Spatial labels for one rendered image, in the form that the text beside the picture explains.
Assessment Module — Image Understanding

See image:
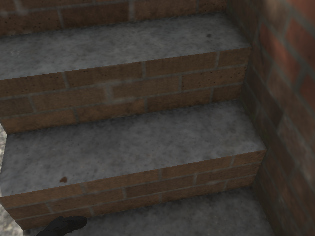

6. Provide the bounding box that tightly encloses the left robot hand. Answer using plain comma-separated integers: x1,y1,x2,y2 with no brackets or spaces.
36,215,88,236

